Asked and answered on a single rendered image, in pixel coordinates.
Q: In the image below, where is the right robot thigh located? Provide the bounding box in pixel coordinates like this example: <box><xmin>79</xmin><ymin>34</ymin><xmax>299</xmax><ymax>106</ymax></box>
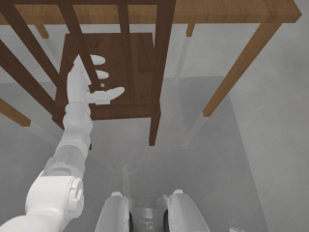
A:
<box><xmin>167</xmin><ymin>193</ymin><xmax>211</xmax><ymax>232</ymax></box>

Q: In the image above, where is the chair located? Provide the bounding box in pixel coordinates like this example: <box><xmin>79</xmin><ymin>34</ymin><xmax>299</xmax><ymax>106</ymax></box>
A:
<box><xmin>0</xmin><ymin>0</ymin><xmax>177</xmax><ymax>151</ymax></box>

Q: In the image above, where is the robot left upper arm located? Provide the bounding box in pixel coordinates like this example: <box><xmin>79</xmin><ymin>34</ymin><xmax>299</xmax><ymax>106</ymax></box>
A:
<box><xmin>0</xmin><ymin>176</ymin><xmax>84</xmax><ymax>232</ymax></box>

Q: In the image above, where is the left robot hand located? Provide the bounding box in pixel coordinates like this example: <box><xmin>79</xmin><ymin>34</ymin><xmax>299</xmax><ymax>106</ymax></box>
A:
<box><xmin>67</xmin><ymin>54</ymin><xmax>125</xmax><ymax>105</ymax></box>

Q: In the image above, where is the left robot forearm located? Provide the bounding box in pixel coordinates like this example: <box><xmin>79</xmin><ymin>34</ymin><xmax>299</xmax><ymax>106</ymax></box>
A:
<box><xmin>25</xmin><ymin>101</ymin><xmax>93</xmax><ymax>214</ymax></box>

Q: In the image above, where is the table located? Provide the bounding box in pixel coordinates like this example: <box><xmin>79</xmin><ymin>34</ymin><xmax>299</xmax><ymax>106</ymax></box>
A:
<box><xmin>0</xmin><ymin>0</ymin><xmax>302</xmax><ymax>127</ymax></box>

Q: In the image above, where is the left robot shin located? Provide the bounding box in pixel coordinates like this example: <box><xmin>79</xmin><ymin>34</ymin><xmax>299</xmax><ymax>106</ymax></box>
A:
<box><xmin>105</xmin><ymin>191</ymin><xmax>129</xmax><ymax>232</ymax></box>

